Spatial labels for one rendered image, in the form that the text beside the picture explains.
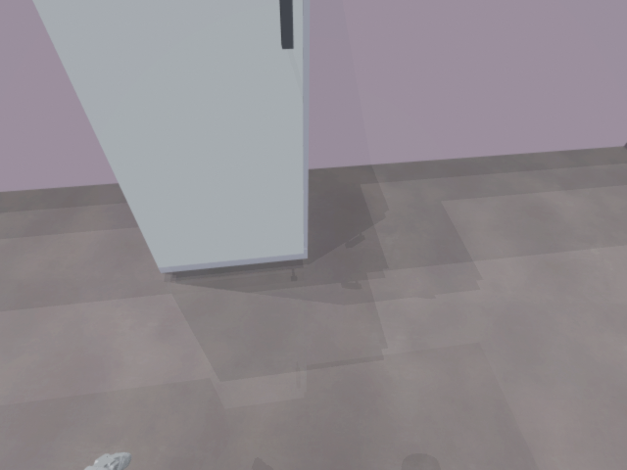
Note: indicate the fridge door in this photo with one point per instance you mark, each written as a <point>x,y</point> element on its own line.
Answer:
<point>200,113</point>

